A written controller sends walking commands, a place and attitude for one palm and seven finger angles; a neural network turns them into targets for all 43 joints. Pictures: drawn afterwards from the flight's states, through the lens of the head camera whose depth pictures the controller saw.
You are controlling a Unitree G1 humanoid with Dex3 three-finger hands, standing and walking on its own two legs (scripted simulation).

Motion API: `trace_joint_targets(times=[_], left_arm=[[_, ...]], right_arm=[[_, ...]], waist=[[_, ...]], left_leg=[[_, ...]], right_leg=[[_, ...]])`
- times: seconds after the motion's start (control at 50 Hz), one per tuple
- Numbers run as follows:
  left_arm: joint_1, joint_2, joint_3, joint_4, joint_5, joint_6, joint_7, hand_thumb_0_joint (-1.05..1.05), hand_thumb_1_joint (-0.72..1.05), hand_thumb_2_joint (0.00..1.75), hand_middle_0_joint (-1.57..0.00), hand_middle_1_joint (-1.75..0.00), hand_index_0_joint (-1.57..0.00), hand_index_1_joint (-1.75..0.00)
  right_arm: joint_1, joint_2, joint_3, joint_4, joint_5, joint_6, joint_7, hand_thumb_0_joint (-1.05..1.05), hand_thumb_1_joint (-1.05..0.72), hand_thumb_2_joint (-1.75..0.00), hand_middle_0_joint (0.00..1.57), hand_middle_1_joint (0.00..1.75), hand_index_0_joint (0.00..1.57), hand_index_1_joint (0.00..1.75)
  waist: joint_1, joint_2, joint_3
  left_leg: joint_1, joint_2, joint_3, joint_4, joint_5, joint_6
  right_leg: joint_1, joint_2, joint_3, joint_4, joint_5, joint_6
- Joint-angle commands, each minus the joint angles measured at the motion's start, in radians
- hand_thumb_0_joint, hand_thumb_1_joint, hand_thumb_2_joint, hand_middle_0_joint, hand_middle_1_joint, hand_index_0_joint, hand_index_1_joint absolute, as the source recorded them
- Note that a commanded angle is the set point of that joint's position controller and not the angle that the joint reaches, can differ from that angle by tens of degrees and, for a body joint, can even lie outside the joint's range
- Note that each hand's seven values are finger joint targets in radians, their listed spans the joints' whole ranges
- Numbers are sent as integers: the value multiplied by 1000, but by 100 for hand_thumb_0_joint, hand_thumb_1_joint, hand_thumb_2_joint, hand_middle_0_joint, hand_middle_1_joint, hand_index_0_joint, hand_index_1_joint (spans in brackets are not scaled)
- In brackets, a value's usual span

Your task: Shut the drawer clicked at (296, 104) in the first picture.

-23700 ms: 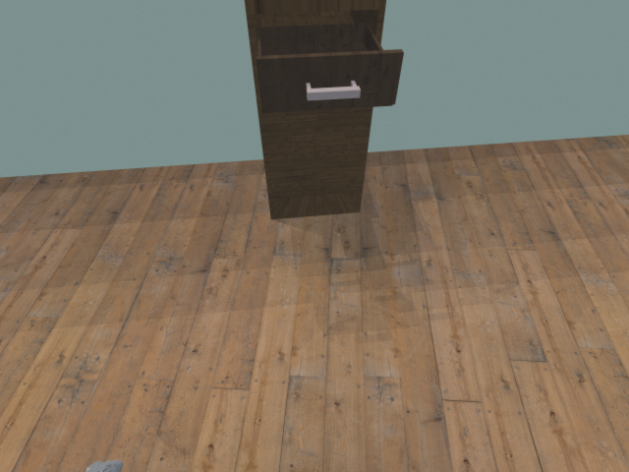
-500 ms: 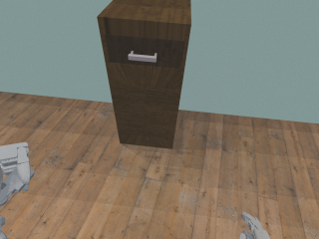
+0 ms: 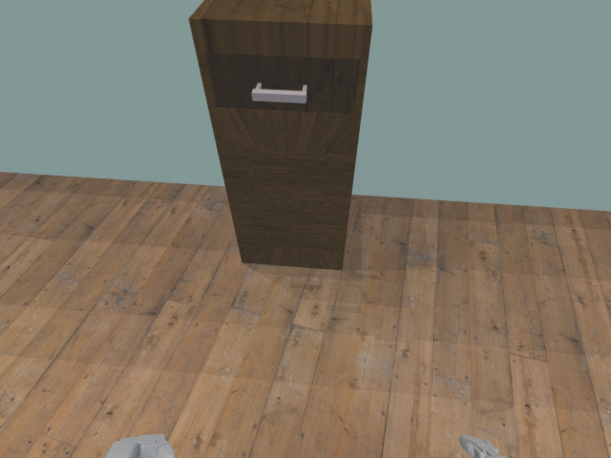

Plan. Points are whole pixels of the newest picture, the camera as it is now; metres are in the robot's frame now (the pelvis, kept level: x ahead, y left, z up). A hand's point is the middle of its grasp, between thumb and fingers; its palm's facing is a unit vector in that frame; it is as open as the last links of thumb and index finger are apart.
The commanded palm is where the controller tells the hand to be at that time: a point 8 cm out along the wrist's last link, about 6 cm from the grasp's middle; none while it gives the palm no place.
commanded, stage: let the arm hang, fingers relaxed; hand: left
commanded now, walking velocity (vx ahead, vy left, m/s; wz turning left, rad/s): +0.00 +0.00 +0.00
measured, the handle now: (280, 91) +0.92 +0.10 +0.02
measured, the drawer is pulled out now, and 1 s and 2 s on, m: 0.00 0.00 0.00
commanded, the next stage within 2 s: look to check the result in 0.88 s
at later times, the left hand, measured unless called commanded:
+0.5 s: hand out of the picture -0.05 +0.19 -0.16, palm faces +0.03 -0.97 -0.24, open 6.7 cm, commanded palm none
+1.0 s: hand out of the picture +0.03 +0.17 -0.16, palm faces +0.03 -0.98 -0.21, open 7.4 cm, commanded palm none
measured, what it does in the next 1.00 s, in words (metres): stands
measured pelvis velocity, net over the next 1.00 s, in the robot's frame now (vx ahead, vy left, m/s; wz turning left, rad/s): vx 0.01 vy -0.01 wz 0.00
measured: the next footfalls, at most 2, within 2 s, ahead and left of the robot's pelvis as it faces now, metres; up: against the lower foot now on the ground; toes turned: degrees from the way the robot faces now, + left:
none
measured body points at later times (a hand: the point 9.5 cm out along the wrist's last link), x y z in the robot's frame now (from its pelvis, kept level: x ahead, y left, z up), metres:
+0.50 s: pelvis +0.00 +0.00 +0.01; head +0.02 +0.00 +0.46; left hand -0.05 +0.24 -0.14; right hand -0.02 -0.21 -0.15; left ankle +0.05 +0.11 -0.73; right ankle +0.02 -0.12 -0.73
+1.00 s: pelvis +0.01 -0.01 +0.02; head +0.03 -0.02 +0.46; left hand +0.03 +0.22 -0.14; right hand +0.01 -0.23 -0.15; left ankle +0.05 +0.11 -0.73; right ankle +0.02 -0.12 -0.73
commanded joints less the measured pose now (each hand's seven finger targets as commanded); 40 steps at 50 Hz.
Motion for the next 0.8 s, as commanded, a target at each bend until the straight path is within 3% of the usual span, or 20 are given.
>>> trace_joint_targets(times=[0.0, 0.04, 0.08, 0.14, 0.2, 0.36, 0.44, 0.6, 0.74, 0.78], left_arm=[[14, 129, 0, 104, -17, -49, 3, 0, 90, 90, -92, -108, -92, -108], [39, 120, -6, 198, -22, -52, 4, 0, 90, 90, -84, -99, -84, -99], [61, 104, 4, 259, -18, -54, 6, 0, 90, 90, -76, -91, -76, -91], [77, 102, -4, 331, -23, -58, 3, 0, 90, 90, -64, -78, -64, -78], [85, 96, -12, 379, -24, -61, 6, 0, 90, 90, -52, -65, -52, -65], [122, 78, -17, 454, -24, -59, 14, 0, 90, 90, -20, -30, -20, -30], [114, 71, -14, 459, -25, -64, 18, 0, 90, 90, -20, -30, -20, -30], [82, 48, -11, 449, -24, -66, 21, 0, 90, 90, -20, -30, -20, -30], [55, 37, -9, 445, -27, -71, 22, 0, 90, 90, -20, -30, -20, -30], [55, 43, -8, 444, -27, -74, 23, 0, 90, 90, -20, -30, -20, -30]], right_arm=[[17, -98, -24, 1, 0, -3, -15, 0, -90, -90, 20, 30, 20, 30], [40, -81, -23, 46, 2, 4, -19, 0, -90, -90, 20, 30, 20, 30], [68, -76, -32, 73, 1, 10, -25, 0, -90, -90, 20, 30, 20, 30], [121, -63, -35, 126, 4, 11, -29, 0, -90, -90, 20, 30, 20, 30], [163, -57, -39, 165, 9, 11, -33, 0, -90, -90, 20, 30, 20, 30], [211, -37, -41, 230, 10, 10, -38, 0, -90, -90, 20, 30, 20, 30], [217, -15, -39, 243, 10, 9, -37, 0, -90, -90, 20, 30, 20, 30], [204, 17, -37, 251, 7, 6, -36, 0, -90, -90, 20, 30, 20, 30], [187, 17, -31, 256, 8, -5, -41, 0, -90, -90, 20, 30, 20, 30], [182, 13, -34, 254, 9, -6, -42, 0, -90, -90, 20, 30, 20, 30]], waist=[[24, 65, -15], [26, 123, -18], [25, 142, -4], [22, 87, -18], [17, 29, 9], [22, -9, 58], [18, -36, 64], [16, -6, 83], [21, 21, 43], [23, 1, 29]], left_leg=[[12, 93, -138, -208, 30, 26], [22, 85, -133, -236, -57, 21], [19, 89, -137, -256, -131, 24], [49, 90, -140, -268, -139, 25], [67, 100, -139, -275, -114, 29], [59, 103, -140, -303, -131, 33], [81, 85, -111, -267, -66, 29], [76, 82, -97, -261, -23, 20], [98, 94, -97, -255, 111, 17], [112, 93, -89, -241, 144, 14]], right_leg=[[51, -47, 101, -196, -19, -52], [59, -47, 105, -231, -52, -56], [61, -39, 95, -258, -75, -61], [59, -43, 89, -274, -78, -65], [38, -45, 82, -283, -71, -66], [23, -42, 71, -275, -84, -62], [4, -57, 85, -295, -104, -68], [5, -59, 85, -294, -78, -62], [73, -58, 80, -272, 63, -55], [88, -62, 78, -275, 96, -57]])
